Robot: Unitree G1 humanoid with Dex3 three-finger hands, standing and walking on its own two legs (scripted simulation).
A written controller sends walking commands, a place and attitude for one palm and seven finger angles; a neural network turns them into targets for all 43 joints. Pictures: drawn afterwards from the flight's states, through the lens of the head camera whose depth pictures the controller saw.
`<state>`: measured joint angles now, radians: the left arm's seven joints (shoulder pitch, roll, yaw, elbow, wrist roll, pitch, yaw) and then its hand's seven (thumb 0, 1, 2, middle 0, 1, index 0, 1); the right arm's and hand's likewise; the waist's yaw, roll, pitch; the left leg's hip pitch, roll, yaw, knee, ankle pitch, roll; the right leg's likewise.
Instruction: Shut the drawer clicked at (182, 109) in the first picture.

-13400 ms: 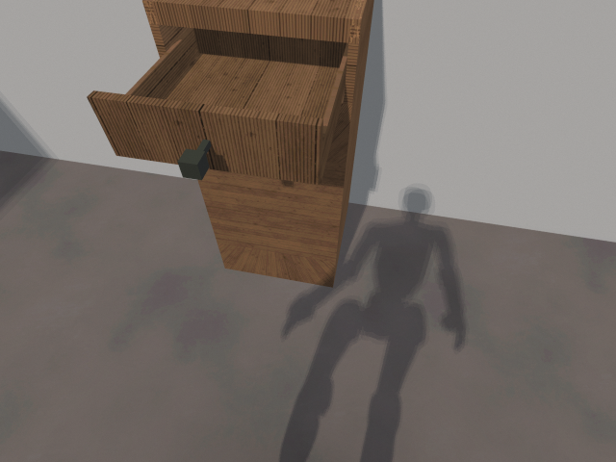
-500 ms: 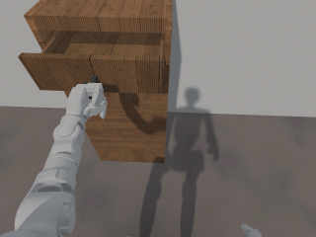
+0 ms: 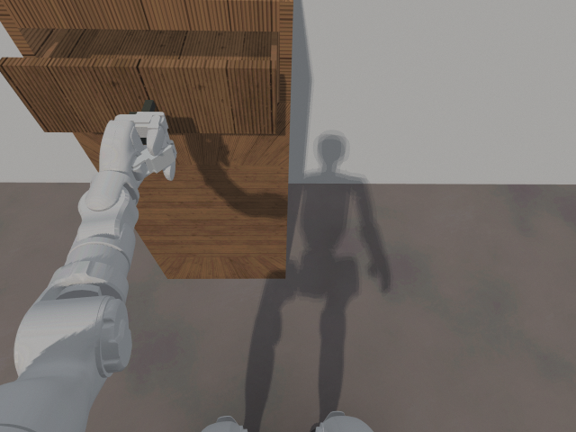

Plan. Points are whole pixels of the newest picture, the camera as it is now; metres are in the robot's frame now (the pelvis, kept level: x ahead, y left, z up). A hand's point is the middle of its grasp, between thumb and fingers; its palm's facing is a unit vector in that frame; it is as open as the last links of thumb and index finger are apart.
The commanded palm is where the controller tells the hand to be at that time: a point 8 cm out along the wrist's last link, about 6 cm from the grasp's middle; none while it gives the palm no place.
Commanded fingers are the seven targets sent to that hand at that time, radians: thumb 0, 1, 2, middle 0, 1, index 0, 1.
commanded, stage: push the drawer shut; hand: left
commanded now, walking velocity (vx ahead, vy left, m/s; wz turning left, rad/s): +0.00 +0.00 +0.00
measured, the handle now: (144, 119) +0.54 +0.19 +0.12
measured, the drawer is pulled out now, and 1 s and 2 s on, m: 0.09 0.00 0.00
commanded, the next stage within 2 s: pull the fist back off the drawer in 1.14 s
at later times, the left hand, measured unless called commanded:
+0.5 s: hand (179, 115) +0.55 +0.14 +0.12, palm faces -0.05 -1.00 -0.02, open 3.6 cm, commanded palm +0.56 +0.19 +0.12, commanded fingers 0.00 0.90 0.90 -1.40 -1.60 -1.40 -1.60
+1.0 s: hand (181, 107) +0.57 +0.14 +0.12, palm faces -0.04 -1.00 -0.03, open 3.7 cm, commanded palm +0.61 +0.19 +0.12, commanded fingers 0.00 0.90 0.90 -1.40 -1.60 -1.40 -1.60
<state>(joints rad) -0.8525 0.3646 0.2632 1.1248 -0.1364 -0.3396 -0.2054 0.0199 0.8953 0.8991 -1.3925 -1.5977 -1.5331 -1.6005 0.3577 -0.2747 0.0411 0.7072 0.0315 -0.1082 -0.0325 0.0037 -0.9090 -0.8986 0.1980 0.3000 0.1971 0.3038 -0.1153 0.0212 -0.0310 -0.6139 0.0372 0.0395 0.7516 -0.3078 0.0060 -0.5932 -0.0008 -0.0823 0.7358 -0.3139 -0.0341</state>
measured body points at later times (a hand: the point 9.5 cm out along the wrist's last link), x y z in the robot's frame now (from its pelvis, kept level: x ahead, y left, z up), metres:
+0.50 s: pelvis +0.00 +0.01 -0.01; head +0.12 +0.01 +0.42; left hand +0.55 +0.19 +0.12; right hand -0.02 -0.26 -0.12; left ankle +0.04 +0.12 -0.71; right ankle +0.03 -0.10 -0.71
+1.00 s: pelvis +0.00 +0.01 -0.02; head +0.13 +0.02 +0.42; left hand +0.56 +0.19 +0.12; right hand -0.05 -0.25 -0.12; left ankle +0.04 +0.12 -0.71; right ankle +0.03 -0.10 -0.71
